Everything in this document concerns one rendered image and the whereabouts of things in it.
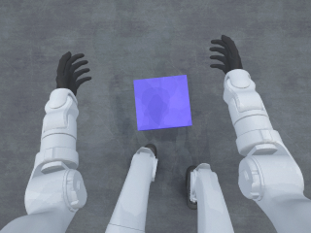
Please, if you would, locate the robot right forearm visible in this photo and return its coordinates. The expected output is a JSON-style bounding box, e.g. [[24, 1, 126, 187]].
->
[[223, 69, 304, 190]]

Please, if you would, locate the robot left hand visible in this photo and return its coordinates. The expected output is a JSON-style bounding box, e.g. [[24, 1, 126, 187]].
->
[[55, 51, 92, 96]]

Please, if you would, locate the robot left upper arm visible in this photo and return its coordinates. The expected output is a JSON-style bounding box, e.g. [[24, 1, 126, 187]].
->
[[0, 168, 87, 233]]

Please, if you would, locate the robot right hand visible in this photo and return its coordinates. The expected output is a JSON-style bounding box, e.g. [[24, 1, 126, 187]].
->
[[209, 35, 243, 74]]

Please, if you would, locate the left robot thigh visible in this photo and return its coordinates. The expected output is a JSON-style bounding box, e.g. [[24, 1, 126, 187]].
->
[[105, 152, 158, 233]]

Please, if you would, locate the robot right upper arm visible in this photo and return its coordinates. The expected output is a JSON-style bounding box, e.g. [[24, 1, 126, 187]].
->
[[238, 154, 311, 233]]

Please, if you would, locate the robot thigh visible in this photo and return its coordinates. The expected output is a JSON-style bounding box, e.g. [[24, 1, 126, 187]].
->
[[105, 152, 158, 233], [190, 168, 234, 233]]

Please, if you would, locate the right robot thigh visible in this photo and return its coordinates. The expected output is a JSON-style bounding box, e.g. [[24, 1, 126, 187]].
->
[[190, 168, 234, 233]]

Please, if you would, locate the carton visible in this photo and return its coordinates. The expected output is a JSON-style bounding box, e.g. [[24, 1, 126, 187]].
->
[[133, 75, 192, 131]]

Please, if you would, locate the robot left forearm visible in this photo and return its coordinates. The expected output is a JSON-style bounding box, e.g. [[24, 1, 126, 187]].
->
[[24, 88, 79, 214]]

